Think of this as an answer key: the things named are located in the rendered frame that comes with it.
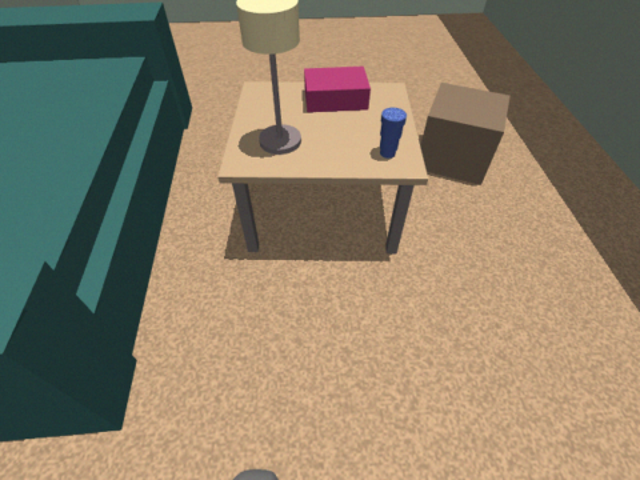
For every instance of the sofa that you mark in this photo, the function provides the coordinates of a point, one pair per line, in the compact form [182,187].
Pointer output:
[93,106]

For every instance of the coffee table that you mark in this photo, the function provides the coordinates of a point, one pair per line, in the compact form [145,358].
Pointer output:
[337,147]

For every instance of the desk lamp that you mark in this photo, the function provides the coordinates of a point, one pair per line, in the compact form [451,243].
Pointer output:
[272,27]

